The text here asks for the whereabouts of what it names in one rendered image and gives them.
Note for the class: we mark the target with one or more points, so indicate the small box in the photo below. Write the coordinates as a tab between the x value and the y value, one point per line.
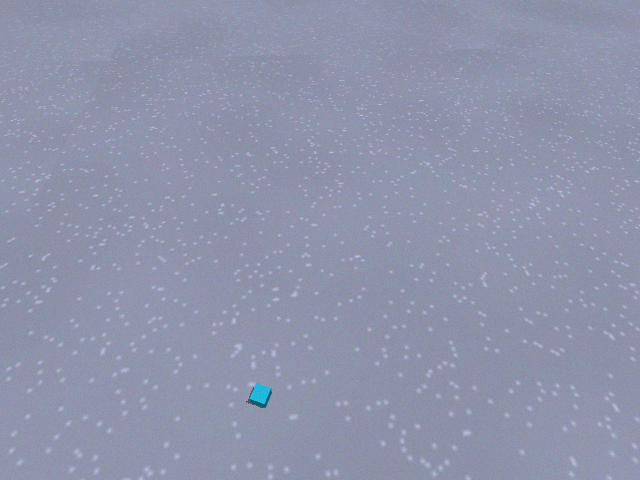
260	395

